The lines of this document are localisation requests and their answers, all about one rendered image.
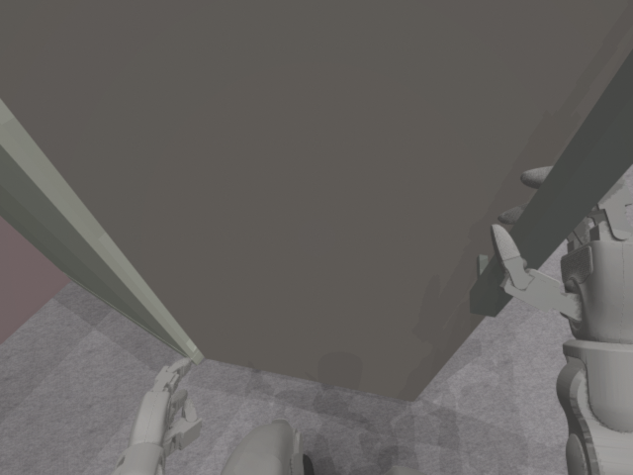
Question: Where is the robot right hand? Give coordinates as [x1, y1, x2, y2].
[491, 166, 633, 343]

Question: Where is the robot left forearm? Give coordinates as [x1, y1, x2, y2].
[111, 443, 166, 475]

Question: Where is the robot left thigh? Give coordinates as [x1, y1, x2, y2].
[221, 424, 304, 475]

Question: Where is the robot right forearm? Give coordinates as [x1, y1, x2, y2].
[556, 339, 633, 475]

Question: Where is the handle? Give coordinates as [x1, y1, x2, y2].
[470, 49, 633, 318]

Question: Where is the robot left hand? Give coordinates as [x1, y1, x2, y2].
[128, 357, 202, 457]

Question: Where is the fridge door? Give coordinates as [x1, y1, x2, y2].
[0, 0, 633, 402]

